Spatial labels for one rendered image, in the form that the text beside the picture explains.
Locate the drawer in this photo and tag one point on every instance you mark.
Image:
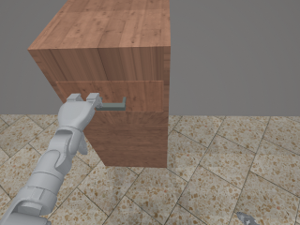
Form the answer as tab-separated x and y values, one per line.
141	96

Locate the left robot forearm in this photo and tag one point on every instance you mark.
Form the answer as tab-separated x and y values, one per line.
39	195

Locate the handle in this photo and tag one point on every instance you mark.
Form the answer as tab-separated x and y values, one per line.
113	106

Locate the right robot hand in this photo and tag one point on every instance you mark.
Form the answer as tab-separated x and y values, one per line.
246	219

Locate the robot left upper arm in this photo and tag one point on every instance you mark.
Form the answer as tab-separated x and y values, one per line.
17	218

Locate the left robot hand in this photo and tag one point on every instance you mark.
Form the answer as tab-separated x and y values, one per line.
77	113

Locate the cabinet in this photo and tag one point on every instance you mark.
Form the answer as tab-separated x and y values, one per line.
113	40

